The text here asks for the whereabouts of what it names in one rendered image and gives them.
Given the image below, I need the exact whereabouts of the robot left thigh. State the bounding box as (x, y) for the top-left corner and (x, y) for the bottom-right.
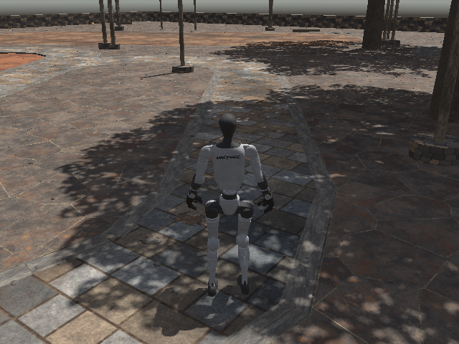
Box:
(205, 200), (219, 252)

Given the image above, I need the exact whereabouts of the robot right upper arm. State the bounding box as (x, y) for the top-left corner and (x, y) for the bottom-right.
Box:
(243, 144), (264, 183)

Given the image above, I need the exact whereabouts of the robot head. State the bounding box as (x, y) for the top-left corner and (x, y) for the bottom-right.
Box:
(216, 113), (241, 148)

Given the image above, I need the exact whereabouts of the robot right forearm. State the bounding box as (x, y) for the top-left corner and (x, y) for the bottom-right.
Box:
(257, 172), (272, 200)

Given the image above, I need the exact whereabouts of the robot left forearm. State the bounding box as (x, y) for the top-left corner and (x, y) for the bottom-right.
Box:
(188, 174), (201, 199)

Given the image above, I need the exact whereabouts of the left robot hand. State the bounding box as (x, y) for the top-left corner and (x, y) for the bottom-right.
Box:
(186, 195), (202, 210)

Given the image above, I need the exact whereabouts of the robot left upper arm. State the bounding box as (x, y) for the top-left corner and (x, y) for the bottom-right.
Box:
(194, 145), (214, 184)

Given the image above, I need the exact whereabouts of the right robot hand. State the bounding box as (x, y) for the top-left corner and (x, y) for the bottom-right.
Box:
(257, 197), (274, 213)

